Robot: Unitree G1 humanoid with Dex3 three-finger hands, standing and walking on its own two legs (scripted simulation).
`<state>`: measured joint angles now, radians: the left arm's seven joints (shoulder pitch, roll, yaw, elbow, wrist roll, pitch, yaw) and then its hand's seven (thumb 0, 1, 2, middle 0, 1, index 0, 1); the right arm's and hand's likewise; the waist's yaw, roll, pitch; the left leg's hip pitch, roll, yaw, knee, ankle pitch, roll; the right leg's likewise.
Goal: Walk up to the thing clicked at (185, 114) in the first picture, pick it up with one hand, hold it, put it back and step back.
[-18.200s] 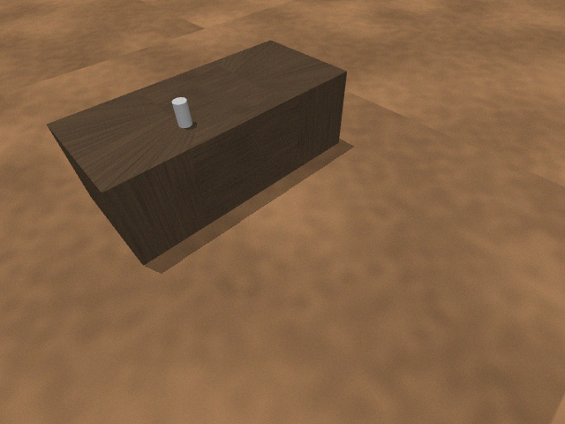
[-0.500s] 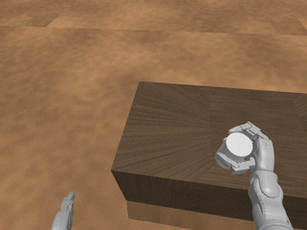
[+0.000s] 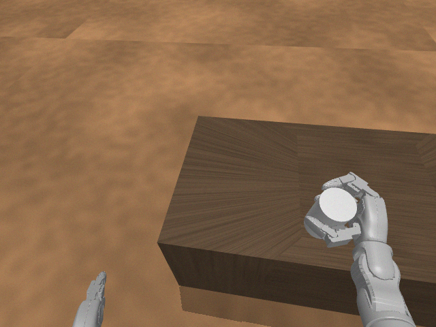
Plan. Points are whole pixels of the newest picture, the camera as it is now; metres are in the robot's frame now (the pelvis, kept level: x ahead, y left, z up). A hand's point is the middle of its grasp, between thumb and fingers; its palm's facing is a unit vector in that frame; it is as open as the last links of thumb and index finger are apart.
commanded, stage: hold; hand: right
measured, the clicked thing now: (327, 215) +0.34 -0.16 +0.03
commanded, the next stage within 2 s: crouch in 0.20 s
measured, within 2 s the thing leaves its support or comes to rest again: neither
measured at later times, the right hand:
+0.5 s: hand (333, 214) +0.34 -0.17 +0.03, palm faces +0.18 +0.98 +0.01, open 9.1 cm
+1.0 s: hand (320, 196) +0.44 -0.19 -0.06, palm faces +0.21 +0.98 +0.01, open 9.1 cm
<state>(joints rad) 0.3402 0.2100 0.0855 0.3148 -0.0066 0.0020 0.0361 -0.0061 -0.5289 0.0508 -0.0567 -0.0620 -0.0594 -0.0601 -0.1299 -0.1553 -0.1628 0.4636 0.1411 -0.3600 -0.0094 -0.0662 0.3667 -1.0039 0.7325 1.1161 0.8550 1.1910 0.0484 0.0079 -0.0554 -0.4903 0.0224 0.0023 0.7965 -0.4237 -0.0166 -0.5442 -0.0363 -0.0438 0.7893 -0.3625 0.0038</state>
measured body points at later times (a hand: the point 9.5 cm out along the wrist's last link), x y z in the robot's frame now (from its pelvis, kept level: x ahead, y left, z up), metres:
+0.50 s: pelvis -0.01 +0.00 +0.00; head +0.03 -0.01 +0.45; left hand +0.15 +0.26 -0.06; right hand +0.32 -0.22 +0.03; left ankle -0.01 +0.13 -0.71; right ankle +0.02 -0.12 -0.71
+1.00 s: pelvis -0.02 -0.01 -0.06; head +0.10 -0.04 +0.37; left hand +0.13 +0.26 -0.07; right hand +0.42 -0.24 -0.06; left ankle -0.01 +0.13 -0.71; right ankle +0.02 -0.12 -0.71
